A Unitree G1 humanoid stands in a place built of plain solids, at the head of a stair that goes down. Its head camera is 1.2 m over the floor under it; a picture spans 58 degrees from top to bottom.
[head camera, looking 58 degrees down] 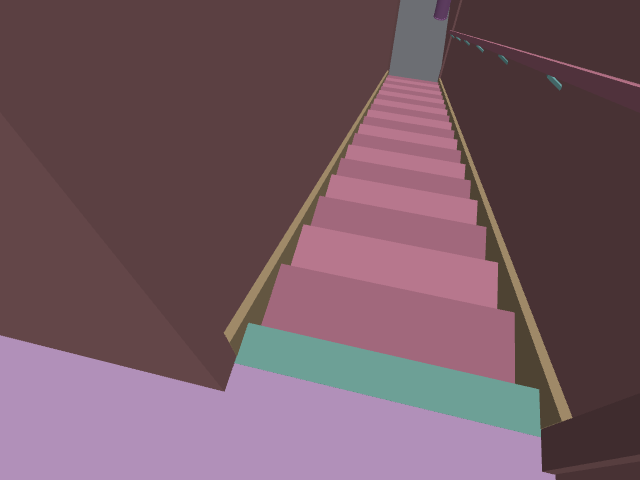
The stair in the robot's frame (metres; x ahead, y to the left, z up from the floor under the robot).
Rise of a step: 0.18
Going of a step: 0.30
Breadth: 0.82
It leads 13 degrees to the right of straight ahead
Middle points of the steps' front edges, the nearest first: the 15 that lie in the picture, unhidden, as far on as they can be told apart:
0.37 -0.19 0.00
0.66 -0.26 -0.17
0.95 -0.33 -0.35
1.24 -0.40 -0.52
1.54 -0.47 -0.70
1.83 -0.53 -0.88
2.12 -0.60 -1.05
2.41 -0.67 -1.23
2.70 -0.74 -1.40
2.99 -0.81 -1.58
3.28 -0.88 -1.75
3.57 -0.95 -1.93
3.86 -1.02 -2.11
4.15 -1.09 -2.28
4.44 -1.15 -2.46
